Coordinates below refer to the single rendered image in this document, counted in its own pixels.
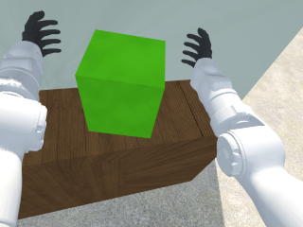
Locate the robot left hand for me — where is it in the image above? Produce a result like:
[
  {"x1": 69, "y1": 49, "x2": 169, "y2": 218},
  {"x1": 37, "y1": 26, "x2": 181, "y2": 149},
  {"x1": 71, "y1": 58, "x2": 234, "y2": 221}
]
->
[{"x1": 22, "y1": 10, "x2": 62, "y2": 57}]

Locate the pedestal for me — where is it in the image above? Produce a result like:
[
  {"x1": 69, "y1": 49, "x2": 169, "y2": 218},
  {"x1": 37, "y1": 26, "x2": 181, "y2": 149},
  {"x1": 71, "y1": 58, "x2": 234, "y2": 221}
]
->
[{"x1": 17, "y1": 79, "x2": 218, "y2": 219}]

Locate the left robot forearm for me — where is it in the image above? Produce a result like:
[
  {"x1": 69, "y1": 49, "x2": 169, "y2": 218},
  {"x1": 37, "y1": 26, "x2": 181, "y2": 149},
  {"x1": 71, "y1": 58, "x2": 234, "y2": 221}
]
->
[{"x1": 0, "y1": 41, "x2": 45, "y2": 102}]

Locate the right robot forearm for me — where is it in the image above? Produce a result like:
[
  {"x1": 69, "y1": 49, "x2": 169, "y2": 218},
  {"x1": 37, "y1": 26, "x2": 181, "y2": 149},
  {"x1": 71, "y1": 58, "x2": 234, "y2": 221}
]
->
[{"x1": 190, "y1": 58, "x2": 286, "y2": 163}]

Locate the carton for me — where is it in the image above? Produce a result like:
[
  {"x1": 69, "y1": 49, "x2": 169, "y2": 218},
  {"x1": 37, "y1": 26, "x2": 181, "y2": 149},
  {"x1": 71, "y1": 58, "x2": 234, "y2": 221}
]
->
[{"x1": 75, "y1": 29, "x2": 166, "y2": 138}]

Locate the robot right hand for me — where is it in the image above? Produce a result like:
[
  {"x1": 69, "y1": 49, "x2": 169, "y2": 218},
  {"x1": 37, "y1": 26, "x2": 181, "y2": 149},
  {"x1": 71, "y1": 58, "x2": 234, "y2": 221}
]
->
[{"x1": 181, "y1": 27, "x2": 212, "y2": 68}]

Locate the left robot upper arm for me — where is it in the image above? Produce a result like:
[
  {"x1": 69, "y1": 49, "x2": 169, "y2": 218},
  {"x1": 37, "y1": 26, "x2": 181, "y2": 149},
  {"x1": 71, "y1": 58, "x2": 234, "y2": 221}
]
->
[{"x1": 0, "y1": 93, "x2": 47, "y2": 227}]

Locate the right robot upper arm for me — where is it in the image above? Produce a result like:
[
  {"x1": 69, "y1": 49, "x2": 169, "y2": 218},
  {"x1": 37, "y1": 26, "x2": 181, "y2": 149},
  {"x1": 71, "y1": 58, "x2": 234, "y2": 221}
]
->
[{"x1": 216, "y1": 126, "x2": 303, "y2": 227}]

